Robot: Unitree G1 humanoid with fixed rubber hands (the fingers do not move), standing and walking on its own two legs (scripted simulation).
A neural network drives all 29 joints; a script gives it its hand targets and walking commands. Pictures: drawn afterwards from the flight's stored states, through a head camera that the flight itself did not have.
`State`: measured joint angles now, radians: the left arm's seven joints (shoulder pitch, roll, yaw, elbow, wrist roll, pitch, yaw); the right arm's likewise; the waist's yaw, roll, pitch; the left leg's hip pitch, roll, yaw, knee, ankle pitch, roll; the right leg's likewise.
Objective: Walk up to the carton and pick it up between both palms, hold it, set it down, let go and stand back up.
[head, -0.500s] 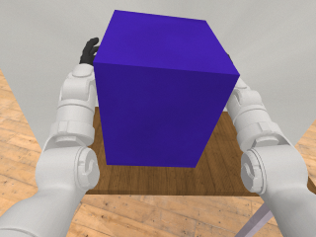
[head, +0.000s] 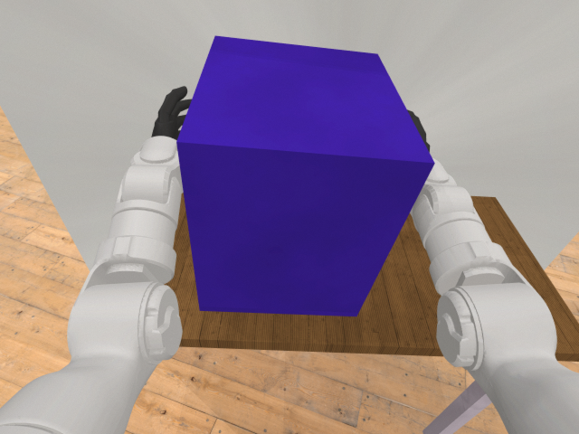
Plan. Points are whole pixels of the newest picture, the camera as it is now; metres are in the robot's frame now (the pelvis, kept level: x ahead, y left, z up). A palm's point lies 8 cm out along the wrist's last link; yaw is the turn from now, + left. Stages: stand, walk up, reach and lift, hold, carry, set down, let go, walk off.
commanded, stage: set down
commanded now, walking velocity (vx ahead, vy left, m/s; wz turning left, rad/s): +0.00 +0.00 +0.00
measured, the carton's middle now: (288, 182) +0.43 +0.00 +0.16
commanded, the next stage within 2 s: none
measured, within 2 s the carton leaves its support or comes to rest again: neither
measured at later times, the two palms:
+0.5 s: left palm (175, 162) +0.43 +0.16 +0.19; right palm (408, 178) +0.41 -0.18 +0.18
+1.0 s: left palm (180, 182) +0.43 +0.16 +0.16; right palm (403, 199) +0.41 -0.18 +0.14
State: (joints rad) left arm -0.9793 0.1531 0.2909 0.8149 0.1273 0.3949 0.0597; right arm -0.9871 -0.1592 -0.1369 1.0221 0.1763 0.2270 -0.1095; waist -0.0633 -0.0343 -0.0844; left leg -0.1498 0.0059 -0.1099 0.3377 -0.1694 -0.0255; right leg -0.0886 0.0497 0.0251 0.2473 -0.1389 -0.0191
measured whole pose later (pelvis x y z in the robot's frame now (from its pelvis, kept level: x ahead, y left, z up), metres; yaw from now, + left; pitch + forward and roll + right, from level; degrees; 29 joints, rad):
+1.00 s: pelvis +0.00 +0.00 +0.00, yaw -1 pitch +3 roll +0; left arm -0.89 0.06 0.37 0.82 0.21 0.27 0.06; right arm -0.86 -0.09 -0.41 0.97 -0.15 0.10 0.05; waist -0.01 -0.04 -0.08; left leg -0.21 0.01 -0.06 0.30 -0.14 -0.02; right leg -0.19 0.04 0.02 0.27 -0.13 -0.02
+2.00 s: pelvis +0.00 +0.01 +0.00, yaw -1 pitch +3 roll +0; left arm -0.82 0.01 0.43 0.79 0.30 0.17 0.02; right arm -0.79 -0.03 -0.54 0.90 -0.31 0.02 0.13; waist -0.01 -0.04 -0.07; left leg -0.21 0.00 -0.03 0.30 -0.14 -0.01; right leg -0.19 0.01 -0.01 0.28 -0.14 -0.01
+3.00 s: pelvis +0.01 +0.01 +0.00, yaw -1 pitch +1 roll +0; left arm -0.74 -0.03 0.47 0.72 0.34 0.16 0.00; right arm -0.76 0.00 -0.56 0.85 -0.35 -0.03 0.16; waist -0.01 -0.04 -0.04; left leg -0.15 0.00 0.00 0.29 -0.16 0.00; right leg -0.13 -0.01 -0.04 0.27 -0.16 0.00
